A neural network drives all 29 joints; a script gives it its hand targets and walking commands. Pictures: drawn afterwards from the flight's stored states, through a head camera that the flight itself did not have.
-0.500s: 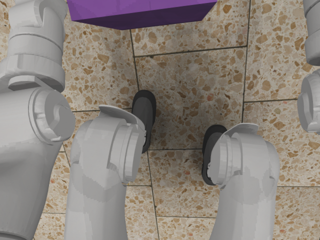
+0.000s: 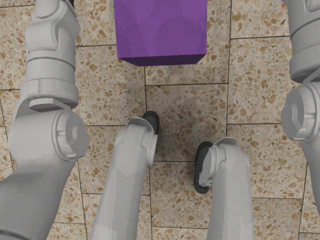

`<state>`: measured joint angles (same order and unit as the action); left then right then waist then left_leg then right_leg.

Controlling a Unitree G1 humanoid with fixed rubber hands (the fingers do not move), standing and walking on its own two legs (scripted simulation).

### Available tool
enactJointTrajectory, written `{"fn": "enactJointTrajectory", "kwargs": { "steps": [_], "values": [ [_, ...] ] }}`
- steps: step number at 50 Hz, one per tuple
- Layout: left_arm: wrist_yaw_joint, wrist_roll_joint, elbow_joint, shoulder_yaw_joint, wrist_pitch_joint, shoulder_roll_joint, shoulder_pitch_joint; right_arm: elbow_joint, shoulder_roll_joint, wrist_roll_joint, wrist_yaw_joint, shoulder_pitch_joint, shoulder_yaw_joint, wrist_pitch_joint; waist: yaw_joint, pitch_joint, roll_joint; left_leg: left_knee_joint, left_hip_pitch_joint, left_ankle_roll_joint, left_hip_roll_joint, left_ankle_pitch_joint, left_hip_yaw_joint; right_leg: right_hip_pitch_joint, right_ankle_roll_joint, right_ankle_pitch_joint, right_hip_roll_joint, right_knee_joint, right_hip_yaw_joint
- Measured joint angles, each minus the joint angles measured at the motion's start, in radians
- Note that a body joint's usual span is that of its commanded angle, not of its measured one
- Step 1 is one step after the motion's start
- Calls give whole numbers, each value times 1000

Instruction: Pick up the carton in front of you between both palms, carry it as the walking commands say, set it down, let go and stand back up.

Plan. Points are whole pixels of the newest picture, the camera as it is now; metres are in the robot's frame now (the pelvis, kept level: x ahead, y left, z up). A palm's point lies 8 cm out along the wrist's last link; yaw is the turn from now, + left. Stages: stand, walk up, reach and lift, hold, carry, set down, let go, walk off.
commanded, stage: set down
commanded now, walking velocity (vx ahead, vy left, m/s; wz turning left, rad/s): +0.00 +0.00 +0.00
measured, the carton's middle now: (163, 25) +0.56 +0.13 -0.35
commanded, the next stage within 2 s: let go in 0.48 s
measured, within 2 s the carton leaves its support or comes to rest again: neither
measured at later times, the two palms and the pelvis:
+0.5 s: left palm out of the picture +0.51 +0.29 +0.04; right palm out of the picture +0.63 -0.09 +0.05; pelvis +0.02 +0.01 +0.13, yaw -1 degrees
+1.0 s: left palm out of the picture +0.39 +0.29 +0.15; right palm out of the picture +0.46 -0.13 +0.14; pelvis +0.07 +0.03 +0.24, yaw -1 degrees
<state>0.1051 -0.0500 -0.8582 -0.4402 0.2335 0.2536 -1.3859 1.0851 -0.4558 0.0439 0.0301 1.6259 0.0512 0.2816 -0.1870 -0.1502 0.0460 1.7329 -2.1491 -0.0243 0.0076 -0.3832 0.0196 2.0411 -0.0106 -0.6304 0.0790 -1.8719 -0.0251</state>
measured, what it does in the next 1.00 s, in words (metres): rises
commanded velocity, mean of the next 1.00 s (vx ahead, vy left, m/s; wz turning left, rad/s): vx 0.00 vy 0.00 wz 0.00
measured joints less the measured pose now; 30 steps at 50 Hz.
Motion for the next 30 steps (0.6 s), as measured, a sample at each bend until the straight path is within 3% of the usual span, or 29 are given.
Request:
{"fn": "enactJointTrajectory", "kwargs": {
  "steps": [15,26,30],
  "values": [
    [-29,-2,124,1,49,-22,139,-91,29,-36,-25,-130,49,29,2,118,11,-290,192,9,-1,49,-6,-182,-2,76,-10,307,-14],
    [-57,63,130,-31,35,-53,194,-62,48,-80,-67,-177,112,7,4,148,16,-538,387,12,4,121,-3,-369,-2,169,-11,568,-18],
    [-86,106,145,-34,21,-65,248,-86,90,-124,-60,-234,157,-6,15,157,10,-619,456,15,8,145,-1,-440,-4,200,-11,659,-18]
  ]
}}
